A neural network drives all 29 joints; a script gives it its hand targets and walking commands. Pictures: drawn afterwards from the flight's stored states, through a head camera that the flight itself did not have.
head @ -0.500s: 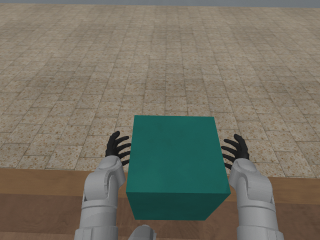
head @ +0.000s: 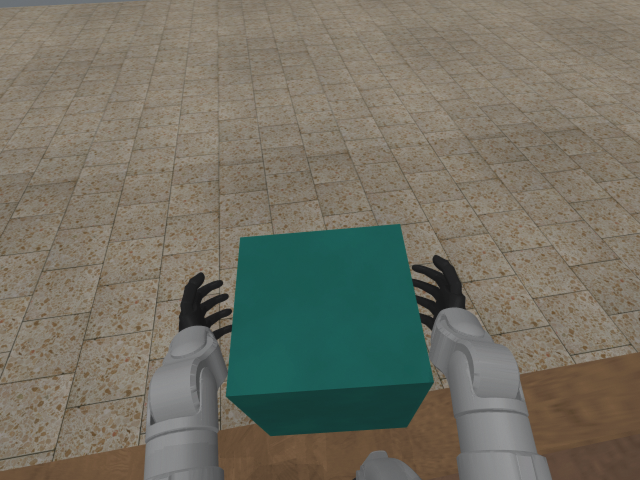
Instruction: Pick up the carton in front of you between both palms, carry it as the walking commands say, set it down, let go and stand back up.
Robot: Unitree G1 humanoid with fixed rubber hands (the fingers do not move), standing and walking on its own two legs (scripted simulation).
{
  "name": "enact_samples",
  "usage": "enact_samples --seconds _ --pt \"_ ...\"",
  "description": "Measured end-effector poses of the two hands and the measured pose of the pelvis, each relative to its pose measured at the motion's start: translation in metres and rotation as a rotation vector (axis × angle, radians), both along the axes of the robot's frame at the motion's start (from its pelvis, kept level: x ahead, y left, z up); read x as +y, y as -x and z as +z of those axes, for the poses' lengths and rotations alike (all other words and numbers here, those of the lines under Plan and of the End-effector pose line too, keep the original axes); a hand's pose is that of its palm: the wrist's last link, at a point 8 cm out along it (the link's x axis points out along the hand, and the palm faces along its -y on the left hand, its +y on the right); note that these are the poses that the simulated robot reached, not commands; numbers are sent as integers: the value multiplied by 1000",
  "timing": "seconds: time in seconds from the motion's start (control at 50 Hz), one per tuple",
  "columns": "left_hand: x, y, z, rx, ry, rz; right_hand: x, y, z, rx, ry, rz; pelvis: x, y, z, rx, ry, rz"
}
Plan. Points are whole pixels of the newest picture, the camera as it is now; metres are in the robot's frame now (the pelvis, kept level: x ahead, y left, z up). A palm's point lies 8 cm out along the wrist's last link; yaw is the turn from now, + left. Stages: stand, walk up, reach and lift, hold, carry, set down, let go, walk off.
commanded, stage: carry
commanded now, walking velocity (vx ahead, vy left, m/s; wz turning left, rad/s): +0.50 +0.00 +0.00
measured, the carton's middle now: (329, 339) +0.33 -0.02 -0.02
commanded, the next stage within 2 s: none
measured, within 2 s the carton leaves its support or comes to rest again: neither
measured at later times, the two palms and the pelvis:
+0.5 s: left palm (226, 211) +0.73 +0.16 -0.13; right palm (363, 209) +0.70 -0.15 -0.13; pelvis +0.40 +0.03 -0.21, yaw +0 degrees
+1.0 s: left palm (239, 175) +1.08 +0.17 -0.30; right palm (333, 165) +1.10 -0.14 -0.30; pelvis +0.78 +0.00 -0.34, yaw -1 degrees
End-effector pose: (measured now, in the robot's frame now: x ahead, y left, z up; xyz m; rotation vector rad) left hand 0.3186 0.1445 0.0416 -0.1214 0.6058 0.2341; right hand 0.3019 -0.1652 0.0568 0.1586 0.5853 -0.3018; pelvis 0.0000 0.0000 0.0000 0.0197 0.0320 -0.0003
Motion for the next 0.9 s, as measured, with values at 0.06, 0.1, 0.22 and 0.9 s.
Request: enact_samples --seconds 0.06,0.1,0.22,0.9 --pt "5 -49 -13 -63 4 39 5 -62 -18 -61 17 55 -9 -57 -34 -36 -5 1" --pt "11 -77 -25 -104 10 73 9 -107 -34 -96 70 97 -14 -91 -61 -34 13 6" --pt "20 -147 -75 -25 26 102 18 -197 -93 14 85 111 -17 -173 -97 -3 50 -8" --pt "15 -723 -311 -76 -30 15 13 -736 -322 -80 35 60 5 -719 -338 24 22 -20"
